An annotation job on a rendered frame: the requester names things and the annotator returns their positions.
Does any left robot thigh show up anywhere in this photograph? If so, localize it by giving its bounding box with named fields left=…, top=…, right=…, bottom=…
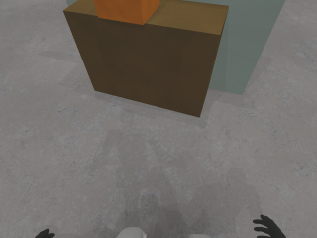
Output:
left=116, top=227, right=147, bottom=238

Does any carton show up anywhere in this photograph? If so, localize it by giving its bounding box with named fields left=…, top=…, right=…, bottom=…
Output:
left=94, top=0, right=160, bottom=25

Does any right robot hand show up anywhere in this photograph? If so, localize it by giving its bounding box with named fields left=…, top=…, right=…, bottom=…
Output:
left=253, top=214, right=286, bottom=238

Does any pedestal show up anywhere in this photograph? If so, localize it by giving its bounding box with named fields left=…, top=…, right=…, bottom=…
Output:
left=63, top=0, right=229, bottom=118

